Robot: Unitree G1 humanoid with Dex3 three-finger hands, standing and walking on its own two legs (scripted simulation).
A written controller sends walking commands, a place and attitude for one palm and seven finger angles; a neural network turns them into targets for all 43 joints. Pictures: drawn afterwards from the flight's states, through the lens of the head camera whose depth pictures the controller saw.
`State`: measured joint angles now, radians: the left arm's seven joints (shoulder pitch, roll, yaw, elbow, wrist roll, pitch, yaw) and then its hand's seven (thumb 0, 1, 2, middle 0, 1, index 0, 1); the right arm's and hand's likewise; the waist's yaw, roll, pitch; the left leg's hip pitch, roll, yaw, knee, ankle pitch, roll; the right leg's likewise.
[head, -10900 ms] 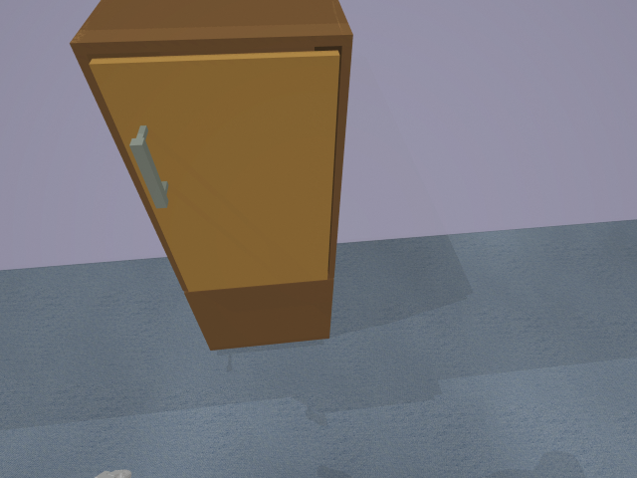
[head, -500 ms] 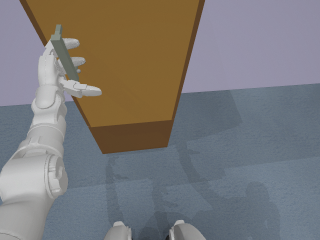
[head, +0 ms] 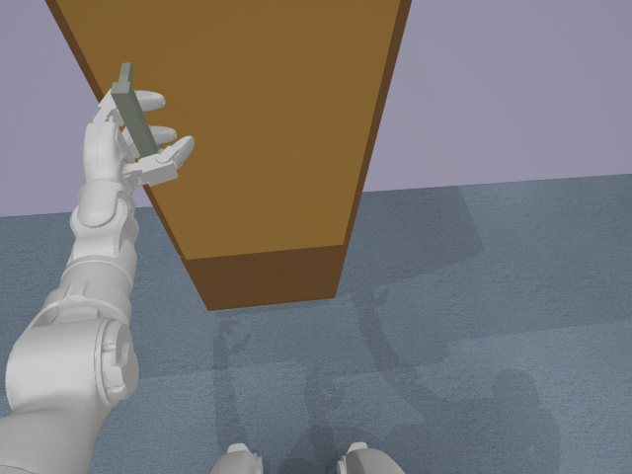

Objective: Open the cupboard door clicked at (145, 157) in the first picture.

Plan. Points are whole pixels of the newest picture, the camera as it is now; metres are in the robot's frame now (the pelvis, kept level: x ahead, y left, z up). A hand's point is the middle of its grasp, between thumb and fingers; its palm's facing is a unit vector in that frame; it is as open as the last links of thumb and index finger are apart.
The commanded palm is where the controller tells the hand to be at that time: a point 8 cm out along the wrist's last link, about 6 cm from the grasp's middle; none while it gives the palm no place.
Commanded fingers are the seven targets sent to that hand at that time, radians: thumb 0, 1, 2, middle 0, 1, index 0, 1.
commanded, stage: close the thumb around the handle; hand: left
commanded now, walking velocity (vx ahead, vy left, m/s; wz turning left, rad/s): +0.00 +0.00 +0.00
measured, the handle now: (142, 122) +0.55 +0.19 +0.10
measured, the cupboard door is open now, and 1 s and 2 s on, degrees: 1 31 44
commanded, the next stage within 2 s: pull the door open along its arc in 0.24 s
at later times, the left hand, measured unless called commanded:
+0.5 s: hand (161, 154) +0.49 +0.16 +0.10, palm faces +0.06 -1.00 +0.00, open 5.4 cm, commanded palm +0.45 +0.21 +0.09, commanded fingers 0.00 0.90 0.90 -0.40 -1.35 -0.40 -1.35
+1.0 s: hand (220, 253) +0.35 +0.09 +0.10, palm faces +0.31 -0.95 +0.10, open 6.0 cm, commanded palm +0.28 +0.13 +0.09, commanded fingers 0.00 0.90 0.90 -0.40 -1.35 -0.40 -1.35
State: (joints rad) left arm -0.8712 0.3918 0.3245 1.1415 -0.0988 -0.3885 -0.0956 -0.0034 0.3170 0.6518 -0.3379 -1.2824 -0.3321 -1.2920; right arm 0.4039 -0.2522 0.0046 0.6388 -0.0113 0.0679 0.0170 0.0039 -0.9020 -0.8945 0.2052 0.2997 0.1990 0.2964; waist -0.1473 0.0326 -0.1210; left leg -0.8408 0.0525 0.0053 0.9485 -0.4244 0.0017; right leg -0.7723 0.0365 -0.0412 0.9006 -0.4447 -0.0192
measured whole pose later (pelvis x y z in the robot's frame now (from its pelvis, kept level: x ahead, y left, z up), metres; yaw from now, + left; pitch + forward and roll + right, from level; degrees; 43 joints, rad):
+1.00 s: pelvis +0.01 -0.01 +0.02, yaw +0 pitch +10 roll +0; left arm -0.11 -0.08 -0.04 0.24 -0.04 -0.21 0.41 0.03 0.71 0.75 -0.35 -1.34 -0.36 -1.29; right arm 0.24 -0.20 -0.01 0.53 -0.04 0.03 0.06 0.01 -0.90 -0.89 0.20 0.30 0.20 0.30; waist -0.03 0.03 -0.14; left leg -0.61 0.03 0.03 0.85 -0.41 -0.01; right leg -0.56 0.02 -0.02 0.84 -0.45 -0.02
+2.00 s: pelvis +0.00 -0.05 +0.02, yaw +4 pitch +6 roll +1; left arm 0.03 -0.11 -0.21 0.14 0.05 -0.14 0.57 0.00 -0.39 0.35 -0.30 -1.11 -0.30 -1.12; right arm 0.20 -0.19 -0.01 0.58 -0.06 0.04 -0.01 0.01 -0.90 -0.90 0.20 0.30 0.20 0.30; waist -0.01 0.04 -0.11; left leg -0.54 0.02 -0.05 0.80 -0.37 -0.04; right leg -0.49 0.02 -0.09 0.84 -0.46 -0.08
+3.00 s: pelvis -0.01 -0.01 +0.01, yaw +2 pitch +6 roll +0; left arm 0.30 0.04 -0.25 -0.13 -0.02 -0.20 0.15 -0.01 -0.50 0.30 -0.16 -0.30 -0.15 -0.31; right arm 0.25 -0.20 0.03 0.44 -0.01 0.00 0.01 0.01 -0.90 -0.90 0.20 0.30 0.20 0.30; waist 0.00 0.03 -0.09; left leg -0.57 0.01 0.00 0.88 -0.41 0.00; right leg -0.52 0.00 -0.04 0.88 -0.46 -0.02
